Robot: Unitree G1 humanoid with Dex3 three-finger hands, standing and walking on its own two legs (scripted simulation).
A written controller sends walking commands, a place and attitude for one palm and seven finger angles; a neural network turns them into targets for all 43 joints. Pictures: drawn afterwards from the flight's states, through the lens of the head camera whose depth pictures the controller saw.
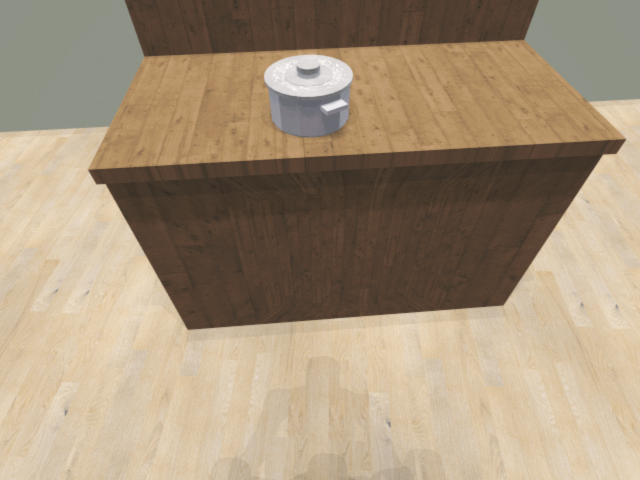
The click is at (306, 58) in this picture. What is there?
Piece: lid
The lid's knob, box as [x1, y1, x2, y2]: [296, 58, 319, 74]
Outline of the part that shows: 319,62 317,60 309,58 302,59 296,63 297,71 300,73 312,74 319,70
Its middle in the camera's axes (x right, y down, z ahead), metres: -0.03 -0.37 +0.83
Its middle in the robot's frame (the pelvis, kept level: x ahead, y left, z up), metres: +0.89 +0.08 +0.09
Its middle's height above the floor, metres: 0.87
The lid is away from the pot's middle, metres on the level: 0.00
